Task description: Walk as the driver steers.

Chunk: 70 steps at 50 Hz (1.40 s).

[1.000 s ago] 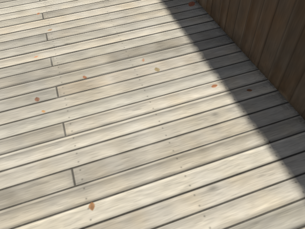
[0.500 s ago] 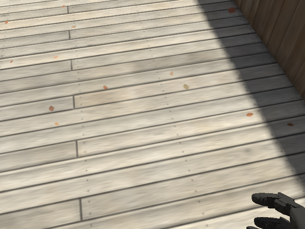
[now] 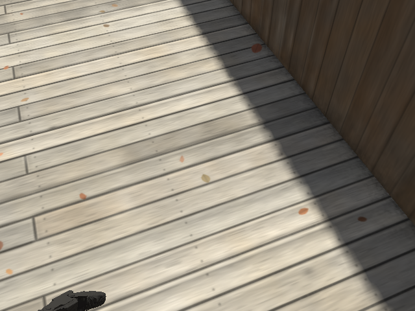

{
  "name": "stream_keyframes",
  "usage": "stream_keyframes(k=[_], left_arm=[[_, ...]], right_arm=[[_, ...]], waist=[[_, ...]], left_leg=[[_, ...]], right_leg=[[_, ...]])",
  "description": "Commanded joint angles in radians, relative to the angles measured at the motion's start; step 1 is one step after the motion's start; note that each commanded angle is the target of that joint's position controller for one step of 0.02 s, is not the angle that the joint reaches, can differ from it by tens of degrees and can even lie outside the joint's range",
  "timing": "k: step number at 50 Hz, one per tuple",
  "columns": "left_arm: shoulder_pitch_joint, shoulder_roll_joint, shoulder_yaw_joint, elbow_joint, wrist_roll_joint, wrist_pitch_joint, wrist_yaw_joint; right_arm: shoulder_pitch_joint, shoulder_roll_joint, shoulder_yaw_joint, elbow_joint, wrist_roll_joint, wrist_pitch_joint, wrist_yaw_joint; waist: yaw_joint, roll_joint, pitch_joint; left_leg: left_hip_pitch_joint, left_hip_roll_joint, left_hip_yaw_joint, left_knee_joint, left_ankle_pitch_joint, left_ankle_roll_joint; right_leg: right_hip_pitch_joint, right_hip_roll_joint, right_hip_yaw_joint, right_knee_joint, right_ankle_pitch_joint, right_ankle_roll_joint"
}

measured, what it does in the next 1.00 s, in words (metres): walks ahead, turning left: right foot, then left foot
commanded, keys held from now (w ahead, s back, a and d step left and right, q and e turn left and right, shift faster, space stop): w+q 0.14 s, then q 0.86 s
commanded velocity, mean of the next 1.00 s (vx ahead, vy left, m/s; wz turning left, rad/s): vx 0.19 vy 0.00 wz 0.48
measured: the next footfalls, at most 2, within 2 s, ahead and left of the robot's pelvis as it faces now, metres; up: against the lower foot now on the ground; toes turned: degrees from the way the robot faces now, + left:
right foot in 0.02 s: +0.19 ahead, -0.12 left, +0.00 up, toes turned -1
left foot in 0.50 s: +0.36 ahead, +0.12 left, +0.00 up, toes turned +16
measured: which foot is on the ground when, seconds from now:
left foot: down 0.00-0.04, up 0.06-0.48, down 0.50-0.96, up 0.98-1.00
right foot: up 0.00-0.00, down 0.02-0.50, up 0.52-0.92, down 0.94-1.00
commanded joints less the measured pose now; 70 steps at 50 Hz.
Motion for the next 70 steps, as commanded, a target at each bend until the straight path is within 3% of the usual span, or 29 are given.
stream_keyframes(k=[1,2,3,4,6,8,11,16,21,24,25,26,27,28,30,34,43,47,48,49,50,51,53,56,60,67,68,69,70], left_arm=[[0.242,0.205,0.081,0.005,0.008,-0.02,0.011],[0.384,0.31,0.106,0.022,0.03,-0.017,0.021],[0.42,0.27,0.098,0.036,0.019,-0.008,0.019],[0.371,0.196,0.075,0.03,0.013,-0.007,0.02],[0.238,0.134,0.055,0.023,0.015,-0.01,0.021],[0.16,0.096,0.047,0.024,0.028,-0.026,0.019],[0.114,0.119,0.058,0.04,0.037,-0.04,0.025],[0.115,0.16,0.069,0.06,0.026,-0.009,0.065],[0.129,0.199,0.085,0.078,-0.006,0.036,0.078],[0.097,0.194,0.089,0.065,-0.023,0.061,0.087],[0.153,0.173,0.082,0.067,-0.004,0.061,0.082],[0.218,0.077,0.052,0.037,0.059,0.055,0.068],[0.234,0.112,0.047,0.032,0.039,0.046,0.052],[0.156,0.166,0.062,0.026,0.002,0.045,0.044],[0.085,0.155,0.063,0.018,0.013,0.058,0.061],[0.111,0.129,0.061,0.02,0.018,0.08,0.074],[0.071,0.127,0.062,0.002,0.009,0.07,0.064],[0.169,0.153,0.081,0.026,0.01,0.051,0.047],[0.193,0.223,0.098,0.021,0.029,0.055,0.052],[0.16,0.288,0.11,0.019,0.061,0.062,0.053],[0.096,0.227,0.096,-0.023,0.068,0.057,0.057],[0.042,0.177,0.083,-0.041,0.054,0.058,0.065],[0.02,0.143,0.073,-0.052,0.021,0.062,0.074],[0.08,0.151,0.072,-0.047,0.026,0.078,0.084],[0.129,0.206,0.093,-0.043,0.024,0.092,0.083],[0.095,0.23,0.108,-0.035,-0.022,0.088,0.058],[0.151,0.194,0.099,-0.011,-0.018,0.083,0.054],[0.164,0.128,0.077,-0.029,0.028,0.081,0.048],[0.096,0.118,0.069,-0.083,0.041,0.076,0.054]], right_arm=[[-0.026,-0.137,-0.022,-0.048,-0.006,0.005,-0.009],[0.046,-0.041,0.01,-0.085,-0.02,-0.008,-0.005],[0.081,-0.02,0.019,-0.072,-0.003,-0.026,-0.003],[0.01,-0.13,-0.011,-0.079,0.024,-0.034,0.0],[-0.092,-0.129,-0.018,-0.107,0.021,-0.032,-0.004],[-0.063,-0.099,-0.025,-0.093,0.011,-0.003,-0.01],[-0.044,-0.058,-0.026,-0.104,0.002,0.031,-0.019],[-0.176,-0.015,-0.011,-0.175,-0.013,0.033,0.009],[-0.23,-0.057,-0.03,-0.242,-0.018,0.046,0.045],[-0.089,-0.113,-0.063,-0.228,-0.019,0.043,0.046],[-0.018,-0.189,-0.09,-0.219,-0.021,0.039,0.025],[-0.031,-0.284,-0.104,-0.238,-0.026,0.046,0.001],[-0.041,-0.258,-0.088,-0.279,-0.042,0.038,0.009],[-0.093,-0.208,-0.078,-0.299,-0.033,0.034,0.017],[-0.185,-0.144,-0.06,-0.302,-0.002,0.039,0.006],[-0.22,-0.152,-0.064,-0.325,-0.028,0.059,-0.019],[-0.222,-0.165,-0.073,-0.347,-0.02,0.092,-0.037],[-0.228,-0.147,-0.067,-0.355,0.0,0.108,-0.041],[-0.193,-0.099,-0.054,-0.358,-0.004,0.109,-0.041],[-0.219,-0.113,-0.062,-0.397,0.005,0.098,-0.038],[-0.188,-0.193,-0.086,-0.373,-0.018,0.088,-0.034],[-0.158,-0.21,-0.097,-0.342,-0.011,0.091,-0.028],[-0.123,-0.157,-0.087,-0.308,-0.013,0.112,-0.032],[-0.197,-0.106,-0.065,-0.343,0.005,0.118,-0.024],[-0.265,-0.078,-0.045,-0.388,-0.001,0.114,-0.011],[-0.168,-0.099,-0.061,-0.367,0.001,0.126,0.011],[-0.126,-0.13,-0.075,-0.354,-0.001,0.125,0.003],[-0.093,-0.232,-0.099,-0.364,-0.002,0.12,-0.013],[-0.118,-0.282,-0.097,-0.388,-0.036,0.103,-0.011]], waist=[[0.189,0.078,-0.163],[0.199,-0.105,-0.342],[0.199,-0.253,-0.434],[0.214,-0.142,-0.292],[0.159,-0.059,-0.102],[0.103,-0.083,-0.035],[0.054,-0.056,-0.011],[0.095,-0.044,-0.017],[0.099,-0.043,-0.035],[0.018,-0.018,-0.098],[-0.003,0.103,-0.155],[0.083,0.355,-0.223],[0.06,0.286,-0.419],[0.031,0.152,-0.365],[0.069,0.038,-0.19],[0.111,0.122,-0.154],[0.072,0.191,-0.14],[0.118,0.179,-0.134],[0.099,0.018,-0.144],[0.072,-0.286,-0.071],[0.068,-0.201,-0.068],[0.046,-0.127,-0.068],[0.05,-0.089,-0.05],[0.098,-0.112,-0.032],[0.147,-0.15,-0.072],[0.082,-0.143,-0.094],[0.073,-0.065,-0.112],[0.087,0.199,-0.137],[0.071,0.35,-0.151]], left_leg=[[-0.129,0.2,-0.09,0.328,0.645,0.112],[-0.483,0.076,-0.025,0.712,0.305,0.044],[-0.701,-0.017,-0.109,0.93,-0.222,0.02],[-0.794,0.04,-0.18,1.017,-0.19,0.03],[-0.782,0.126,-0.136,0.953,-0.023,0.029],[-0.672,0.163,-0.143,0.888,0.069,0.013],[-0.636,0.146,-0.123,0.834,0.112,-0.025],[-0.575,0.125,-0.033,0.486,0.375,-0.033],[-0.575,0.104,-0.009,0.364,0.287,0.015],[-0.385,0.02,0.046,0.234,0.279,0.083],[-0.199,0.058,-0.06,0.17,0.638,0.131],[0.063,0.299,-0.398,0.253,1.154,0.283],[0.165,0.423,-0.69,0.164,0.93,0.447],[0.106,0.38,-0.608,0.117,0.765,0.406],[-0.101,0.289,-0.462,0.077,0.519,0.295],[-0.285,0.201,-0.382,0.038,0.465,0.251],[-0.322,0.16,-0.496,0.036,0.112,0.2],[-0.371,0.097,-0.5,0.127,0.106,0.129],[-0.49,0.012,-0.392,0.313,-0.085,0.072],[-0.673,-0.138,-0.174,0.535,-0.238,0.018],[-0.67,-0.064,-0.212,0.751,-0.221,-0.019],[-0.656,-0.056,-0.202,0.836,-0.157,-0.032],[-0.69,-0.04,-0.174,0.95,-0.066,-0.07],[-0.718,-0.005,-0.1,0.879,-0.01,-0.102],[-0.641,0.055,-0.054,0.659,-0.041,-0.112],[-0.316,0.022,0.049,0.196,0.144,-0.006],[-0.174,0.023,0.002,0.104,0.275,0.031],[0.025,0.24,-0.303,0.081,0.615,0.112],[-0.009,0.452,-0.538,0.103,0.807,0.33]], right_leg=[[0.418,-0.004,0.004,-0.016,-0.026,-0.074],[0.829,-0.266,0.347,0.002,-0.073,-0.192],[0.938,-0.374,0.677,-0.145,-0.247,-0.271],[0.831,-0.342,0.587,-0.182,-0.339,-0.223],[0.571,-0.268,0.345,-0.246,-0.258,-0.166],[0.413,-0.215,0.194,-0.31,-0.086,-0.143],[0.334,-0.202,0.013,-0.304,0.367,-0.155],[0.356,-0.159,-0.165,-0.29,0.422,-0.139],[0.503,-0.229,-0.166,-0.171,0.437,-0.123],[0.49,-0.181,-0.2,0.119,0.524,-0.062],[0.374,-0.1,-0.217,0.339,0.32,0.007],[0.038,0.055,-0.205,0.673,-0.567,0.085],[-0.084,0.136,0.03,0.882,-0.72,0.098],[-0.135,0.087,0.095,0.897,-0.636,0.08],[-0.147,0.024,0.089,0.763,-0.492,0.074],[0.01,0.05,0.065,0.524,-0.407,0.093],[0.11,0.085,0.09,0.223,-0.323,0.099],[0.313,0.053,0.078,-0.103,-0.18,0.036],[0.415,-0.149,0.247,-0.176,-0.182,-0.035],[0.357,-0.313,0.495,-0.245,-0.047,-0.188],[0.32,-0.349,0.491,-0.23,0.02,-0.234],[0.311,-0.294,0.376,-0.2,0.052,-0.193],[0.35,-0.212,0.239,-0.171,0.065,-0.143],[0.407,-0.179,0.134,-0.18,0.098,-0.16],[0.488,-0.225,0.095,-0.165,0.149,-0.181],[0.398,-0.24,-0.008,-0.035,0.15,-0.108],[0.309,-0.202,-0.068,0.068,0.048,-0.04],[0.055,-0.097,-0.158,0.342,-0.316,0.058],[-0.149,0.027,-0.091,0.566,-0.664,0.113]])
